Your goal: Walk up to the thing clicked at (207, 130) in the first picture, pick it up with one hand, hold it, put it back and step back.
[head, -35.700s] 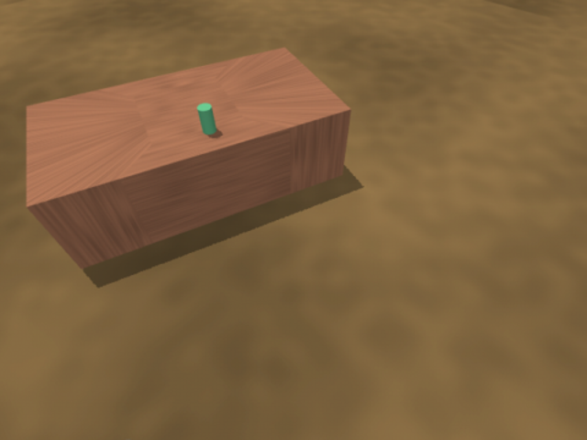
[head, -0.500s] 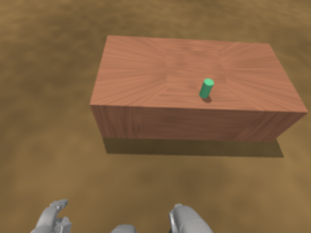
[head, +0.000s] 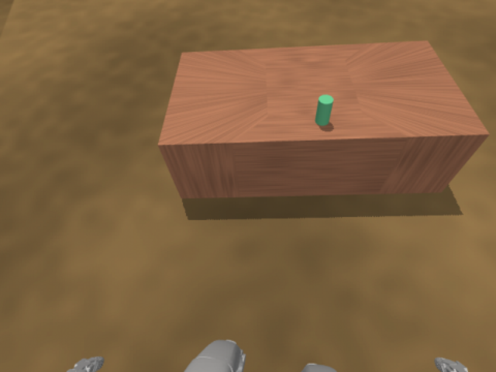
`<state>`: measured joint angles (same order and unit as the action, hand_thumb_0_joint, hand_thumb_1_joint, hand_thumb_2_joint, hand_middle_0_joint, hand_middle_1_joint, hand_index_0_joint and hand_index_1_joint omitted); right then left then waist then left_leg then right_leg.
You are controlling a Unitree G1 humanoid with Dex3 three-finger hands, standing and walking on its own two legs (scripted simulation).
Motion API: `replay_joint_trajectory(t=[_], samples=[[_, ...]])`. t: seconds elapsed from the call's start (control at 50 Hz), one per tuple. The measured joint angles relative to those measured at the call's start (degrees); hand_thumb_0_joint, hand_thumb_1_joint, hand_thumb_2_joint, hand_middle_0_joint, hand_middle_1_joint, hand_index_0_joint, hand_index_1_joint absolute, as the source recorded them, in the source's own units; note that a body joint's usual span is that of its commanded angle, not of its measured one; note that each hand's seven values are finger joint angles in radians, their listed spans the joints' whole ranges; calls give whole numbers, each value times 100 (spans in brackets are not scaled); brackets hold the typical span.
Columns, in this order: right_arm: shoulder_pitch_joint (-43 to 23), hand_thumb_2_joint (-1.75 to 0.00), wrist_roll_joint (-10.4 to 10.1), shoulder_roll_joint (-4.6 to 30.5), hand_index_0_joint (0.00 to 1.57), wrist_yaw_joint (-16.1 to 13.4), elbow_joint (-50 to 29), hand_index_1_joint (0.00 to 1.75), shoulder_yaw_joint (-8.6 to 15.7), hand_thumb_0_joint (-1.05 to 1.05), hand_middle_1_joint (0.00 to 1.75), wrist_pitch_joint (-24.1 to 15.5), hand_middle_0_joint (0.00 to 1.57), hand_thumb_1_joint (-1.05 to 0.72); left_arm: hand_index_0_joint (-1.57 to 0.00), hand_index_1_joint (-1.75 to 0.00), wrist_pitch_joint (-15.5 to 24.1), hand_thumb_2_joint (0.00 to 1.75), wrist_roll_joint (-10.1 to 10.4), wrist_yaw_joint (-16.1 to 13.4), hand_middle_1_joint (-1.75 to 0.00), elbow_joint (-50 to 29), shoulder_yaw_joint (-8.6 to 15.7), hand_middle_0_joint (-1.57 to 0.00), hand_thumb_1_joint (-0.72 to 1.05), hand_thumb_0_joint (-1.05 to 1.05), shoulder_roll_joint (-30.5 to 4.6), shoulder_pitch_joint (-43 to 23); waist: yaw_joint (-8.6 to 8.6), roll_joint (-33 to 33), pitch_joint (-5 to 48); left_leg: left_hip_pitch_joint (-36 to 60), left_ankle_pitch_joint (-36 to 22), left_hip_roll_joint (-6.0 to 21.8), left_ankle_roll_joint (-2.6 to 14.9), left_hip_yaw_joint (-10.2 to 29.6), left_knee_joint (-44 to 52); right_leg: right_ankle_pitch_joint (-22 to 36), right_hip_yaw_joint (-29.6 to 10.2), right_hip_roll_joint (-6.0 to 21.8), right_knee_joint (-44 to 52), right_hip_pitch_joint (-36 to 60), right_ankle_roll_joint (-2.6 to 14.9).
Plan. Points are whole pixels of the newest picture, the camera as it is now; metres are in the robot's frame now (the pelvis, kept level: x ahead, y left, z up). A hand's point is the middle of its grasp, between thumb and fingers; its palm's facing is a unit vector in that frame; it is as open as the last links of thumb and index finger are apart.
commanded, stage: step back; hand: right
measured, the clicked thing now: (323, 110) +1.03 -0.19 -0.32
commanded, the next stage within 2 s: stand in 1.20 s
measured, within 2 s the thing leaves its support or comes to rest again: neither
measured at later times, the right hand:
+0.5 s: hand out of the picture +0.02 -0.29 -0.14, palm faces -0.10 +0.92 -0.37, open 7.4 cm
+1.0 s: hand out of the picture +0.04 -0.26 -0.16, palm faces -0.06 +0.94 -0.33, open 7.4 cm
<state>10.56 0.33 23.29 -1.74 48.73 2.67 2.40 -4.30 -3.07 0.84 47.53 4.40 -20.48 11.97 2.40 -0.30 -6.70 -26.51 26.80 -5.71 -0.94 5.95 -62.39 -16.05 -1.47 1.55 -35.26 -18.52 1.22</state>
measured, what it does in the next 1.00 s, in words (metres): steps on the spot: left foot, then right foot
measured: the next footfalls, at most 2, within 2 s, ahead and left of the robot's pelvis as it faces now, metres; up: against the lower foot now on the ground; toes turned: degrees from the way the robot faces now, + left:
left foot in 0.12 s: -0.03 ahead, +0.11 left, +0.00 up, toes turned +5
right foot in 0.36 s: +0.00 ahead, -0.14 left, +0.00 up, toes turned +2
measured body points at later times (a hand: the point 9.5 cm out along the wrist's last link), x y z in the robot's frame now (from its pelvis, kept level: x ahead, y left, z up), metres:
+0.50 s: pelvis -0.09 -0.03 +0.00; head -0.08 -0.03 +0.45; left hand -0.06 +0.28 -0.12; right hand +0.03 -0.33 -0.12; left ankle -0.08 +0.10 -0.71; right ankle -0.07 -0.16 -0.73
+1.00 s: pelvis -0.05 -0.01 +0.00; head -0.03 -0.02 +0.45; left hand +0.03 +0.31 -0.12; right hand +0.04 -0.31 -0.14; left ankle -0.07 +0.11 -0.73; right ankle -0.04 -0.14 -0.73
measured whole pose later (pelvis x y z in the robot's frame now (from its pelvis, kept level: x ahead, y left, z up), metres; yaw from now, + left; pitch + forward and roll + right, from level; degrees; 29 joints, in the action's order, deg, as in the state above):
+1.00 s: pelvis -0.05 -0.01 +0.00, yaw +4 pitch -2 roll +0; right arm 9.3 1.1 20.3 0.3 57.8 2.6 0.3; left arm 2.0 -1.4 0.1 56.7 1.7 -20.4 7.5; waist -0.2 -1.7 -4.5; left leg -13.1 23.7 0.5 0.3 -0.4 -35.5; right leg -18.2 1.2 1.6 -34.2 -14.3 -0.2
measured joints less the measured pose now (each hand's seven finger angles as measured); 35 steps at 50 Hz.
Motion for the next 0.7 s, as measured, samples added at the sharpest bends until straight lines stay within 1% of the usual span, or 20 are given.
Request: replay_joint_trajectory(t=[0.06,0.1,0.12,0.14,0.16,0.2,0.22,0.26,0.28,0.34,0.36,0.38,0.4,0.44,0.48,0.56,0.6,0.64,0.66,0.7], samples=[[191,-89,48,-41,20,-4,100,30,-17,0,30,-58,21,-90,-21,-30,47,90,-37,-52,-30,-200,23,-21,90,1,-55,-234,-111,-14,-65,633,92,218,-28,-233,1101,82,264,12,-114,-217,12],[291,-89,97,-96,20,12,197,30,-20,0,30,-109,21,-90,-21,-30,82,90,-10,-53,-30,-314,17,-20,90,1,-109,-408,-173,26,-123,1144,-188,346,23,-413,2218,51,446,58,-349,-385,5],[286,-89,118,-171,20,13,283,30,-13,0,30,-138,21,-90,-21,-30,90,90,16,-47,-30,-340,13,-20,90,1,-166,-500,-175,162,-199,1337,-509,292,102,-481,2641,9,449,147,-529,-467,-11],[240,-89,151,-299,20,20,381,30,-18,0,30,-143,21,-90,-21,-30,85,90,38,-48,-30,-329,23,-20,90,1,-237,-564,-108,427,-310,1444,-649,149,160,-603,2771,-6,311,273,-667,-503,-13],[241,-89,194,-385,20,43,432,30,-35,0,30,-146,21,-90,-21,-30,75,90,68,-49,-30,-288,27,-20,90,1,-252,-558,-48,570,-322,1481,-700,101,189,-694,2808,-299,159,258,-812,-554,-3],[323,-89,228,-415,20,104,453,30,-79,0,30,-162,21,-90,-20,-30,33,90,96,-38,-30,-109,-21,-20,90,0,-172,-464,-150,476,-153,1386,-723,233,240,-600,2747,-1011,72,23,-1276,-644,-33],[347,-89,241,-417,20,114,468,30,-85,0,30,-177,21,-90,-20,-30,13,90,105,-3,-30,-8,-47,-20,90,0,-141,-423,-208,399,-85,1368,-760,316,247,-523,2767,-1115,36,-79,-1527,-634,-38],[341,-89,255,-418,20,110,497,30,-105,0,30,-209,21,-90,-20,-30,25,90,151,64,-30,131,-74,-20,90,1,-116,-310,-204,333,31,1369,-878,450,192,-497,2892,-1027,-81,-173,-1675,-503,-38],[323,-89,246,-413,20,111,492,30,-108,0,30,-232,21,-90,-20,-30,51,90,165,89,-30,179,-83,-20,90,1,-113,-240,-180,320,93,1346,-926,499,157,-514,2935,-960,-88,-147,-1554,-390,-35],[199,-89,232,-370,20,163,438,30,-86,0,30,-267,21,-90,-20,-30,154,90,167,126,-30,358,-81,-20,90,1,-122,-74,-143,282,209,1203,-947,607,67,-554,2855,-871,-36,-37,-467,236,-43],[133,-89,228,-337,20,183,411,30,-78,0,30,-248,21,-90,-20,-30,208,90,157,109,-30,435,-74,-20,90,1,-113,-39,-119,237,221,1127,-904,666,37,-570,2738,-577,-20,-56,3,449,-66],[41,-89,215,-278,20,189,403,30,-58,0,30,-219,21,-90,-20,-30,264,90,139,76,-30,540,-70,-20,90,1,-51,-46,-125,69,159,1082,-848,796,19,-508,2590,-219,43,-178,209,555,-115],[-15,-89,196,-222,20,187,394,30,-37,0,30,-188,21,-90,-20,-30,323,90,109,51,-30,617,-83,-20,90,1,14,-34,-152,-107,120,1034,-746,884,75,-375,2438,-93,136,-295,305,632,-132],[-24,-89,190,-195,20,179,406,30,-3,0,30,-143,21,-90,-20,-30,423,90,60,34,-30,700,-111,-20,90,1,61,57,-100,-177,218,838,-191,768,106,-231,2043,-77,174,-314,306,591,-93],[-5,-89,173,-169,20,222,449,30,16,0,30,-150,21,-90,-21,-30,459,90,49,33,-30,761,-115,-20,90,1,57,119,-9,-102,293,747,31,627,94,-311,1803,-135,121,-206,256,539,-15],[87,-89,169,-27,20,310,571,30,88,0,30,-179,21,-90,-21,-30,538,90,53,29,-30,852,-130,-21,90,1,54,147,5,-184,400,806,-148,635,95,-350,2005,-119,211,-98,285,512,-91],[130,-89,182,5,20,336,645,30,115,0,30,-188,21,-90,-21,-30,544,90,55,45,-30,861,-132,-21,90,1,7,130,4,-201,420,977,-251,673,89,-410,2387,-174,252,-56,206,458,-149],[114,-89,199,-66,20,334,749,30,135,0,30,-216,21,-90,-21,-30,513,90,61,37,-30,880,-135,-21,90,1,-89,79,3,-40,336,1143,-854,551,111,-507,2733,-270,191,94,47,426,-218],[104,-89,224,-132,20,327,782,30,131,0,30,-239,21,-91,-21,-30,493,90,75,26,-30,889,-141,-20,90,1,-142,83,17,87,309,1217,-934,471,137,-602,2830,-328,97,172,-51,390,-165],[124,-89,233,-226,20,327,793,30,95,0,30,-289,21,-91,-21,-30,454,90,131,-4,-30,958,-162,-20,90,1,-188,89,-39,139,351,1245,-909,468,187,-658,2908,-735,22,104,-381,230,-73]])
